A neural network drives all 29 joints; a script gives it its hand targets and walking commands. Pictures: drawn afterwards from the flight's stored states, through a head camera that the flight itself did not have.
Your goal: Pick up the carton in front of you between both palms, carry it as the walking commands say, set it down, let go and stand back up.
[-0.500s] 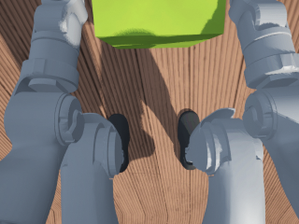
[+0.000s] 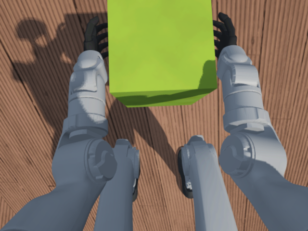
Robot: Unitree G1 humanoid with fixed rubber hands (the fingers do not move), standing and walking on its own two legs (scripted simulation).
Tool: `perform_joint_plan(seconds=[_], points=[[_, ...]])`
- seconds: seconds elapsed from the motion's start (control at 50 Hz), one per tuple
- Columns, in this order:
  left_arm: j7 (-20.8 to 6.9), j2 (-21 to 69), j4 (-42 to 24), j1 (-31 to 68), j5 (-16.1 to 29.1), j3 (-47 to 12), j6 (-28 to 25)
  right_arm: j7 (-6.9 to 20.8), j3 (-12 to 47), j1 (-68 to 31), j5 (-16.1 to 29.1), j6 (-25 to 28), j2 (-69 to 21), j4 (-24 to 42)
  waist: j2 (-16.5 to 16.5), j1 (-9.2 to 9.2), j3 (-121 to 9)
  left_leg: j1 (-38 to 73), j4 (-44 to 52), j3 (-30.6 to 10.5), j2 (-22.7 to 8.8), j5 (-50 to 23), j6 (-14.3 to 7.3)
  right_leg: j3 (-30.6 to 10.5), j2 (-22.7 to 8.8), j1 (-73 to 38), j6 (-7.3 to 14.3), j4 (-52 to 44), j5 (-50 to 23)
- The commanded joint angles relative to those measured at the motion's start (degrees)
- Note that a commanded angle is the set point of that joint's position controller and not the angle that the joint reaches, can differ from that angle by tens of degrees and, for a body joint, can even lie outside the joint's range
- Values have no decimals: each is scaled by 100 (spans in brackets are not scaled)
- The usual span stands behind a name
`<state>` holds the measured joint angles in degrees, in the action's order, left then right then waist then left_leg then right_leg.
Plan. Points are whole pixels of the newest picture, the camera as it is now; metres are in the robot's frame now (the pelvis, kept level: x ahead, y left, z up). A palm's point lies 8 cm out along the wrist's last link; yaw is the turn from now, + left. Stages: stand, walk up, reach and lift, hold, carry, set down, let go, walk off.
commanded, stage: reach and lift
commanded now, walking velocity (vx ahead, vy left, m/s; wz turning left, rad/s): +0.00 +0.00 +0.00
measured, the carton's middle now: (159, 63) +0.52 -0.01 -0.13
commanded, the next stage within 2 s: none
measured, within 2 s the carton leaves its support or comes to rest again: neither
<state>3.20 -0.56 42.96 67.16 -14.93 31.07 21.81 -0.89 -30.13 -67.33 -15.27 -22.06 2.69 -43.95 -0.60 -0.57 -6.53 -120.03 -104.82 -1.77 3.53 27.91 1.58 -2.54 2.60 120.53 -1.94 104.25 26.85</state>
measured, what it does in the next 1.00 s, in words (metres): rises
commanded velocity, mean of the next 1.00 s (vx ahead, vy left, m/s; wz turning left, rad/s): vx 0.00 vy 0.00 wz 0.00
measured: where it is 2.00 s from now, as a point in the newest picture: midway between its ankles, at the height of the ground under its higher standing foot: (159, 183)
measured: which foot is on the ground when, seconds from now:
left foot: down 0.00-1.00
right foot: down 0.00-1.00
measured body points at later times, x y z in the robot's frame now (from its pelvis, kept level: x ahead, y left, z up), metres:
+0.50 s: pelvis +0.04 +0.00 +0.13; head +0.23 -0.01 +0.54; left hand +0.49 +0.14 +0.09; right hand +0.49 -0.16 +0.09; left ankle +0.12 +0.12 -0.43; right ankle +0.12 -0.13 -0.43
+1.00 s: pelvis +0.09 +0.00 +0.26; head +0.15 -0.01 +0.71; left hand +0.44 +0.15 +0.24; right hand +0.44 -0.16 +0.24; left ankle +0.12 +0.12 -0.43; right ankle +0.12 -0.13 -0.43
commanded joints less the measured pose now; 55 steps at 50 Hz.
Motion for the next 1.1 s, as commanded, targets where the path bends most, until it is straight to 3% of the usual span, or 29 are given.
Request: perform_joint_plan(seconds=[0.0, 0.12, 0.22, 0.38, 0.62, 0.88, 1.08], points=[[-1497, 5983, 278, 3618, 863, -2672, 65, 1516, 2483, -3499, 837, -56, -5871, -183, -77, -116, -5836, 3376, 1355, 594, 649, -293, -92, 749, 638, -3249, 204, -1249, -259], [-1557, 6383, -255, 3190, 1127, -3314, 177, 1598, 3159, -3095, 1150, -178, -6298, 357, -87, -67, -6543, 4163, 1701, 582, 643, -970, -17, 692, 658, -4113, 137, -1593, -933], [-1582, 6508, -411, 2589, 1256, -3628, 198, 1560, 3545, -2541, 1287, -207, -6535, 556, 31, -25, -6332, 4466, 2067, 511, 660, -1162, -4, 596, 679, -4669, 86, -1983, -1179], [-1609, 6574, -308, 1591, 1161, -3657, 111, 1442, 3627, -1568, 1145, -135, -6753, 523, 167, 16, -5409, 4932, 2860, 364, 664, -1122, -39, 389, 675, -5486, 77, -2817, -1196], [-1617, 6724, -470, 318, 967, -3799, -8, 1374, 3770, -308, 974, 11, -6888, 693, 100, 28, -4398, 6374, 4214, 101, 579, -1264, -95, 113, 604, -6890, 166, -4158, -1313], [-1615, 6768, -891, -1107, 914, -4216, 56, 1403, 4191, 1092, 954, -46, -6901, 1116, 35, 21, -3248, 8400, 5847, -216, 392, -1987, -154, -151, 458, -8879, 248, -5779, -2000], [-1612, 6670, -1367, -2108, 992, -4529, 430, 1429, 4498, 2084, 1047, -420, -6760, 1614, 49, 16, -2111, 10038, 7141, -318, 240, -2695, -173, -208, 338, -10398, 233, -7080, -2636]])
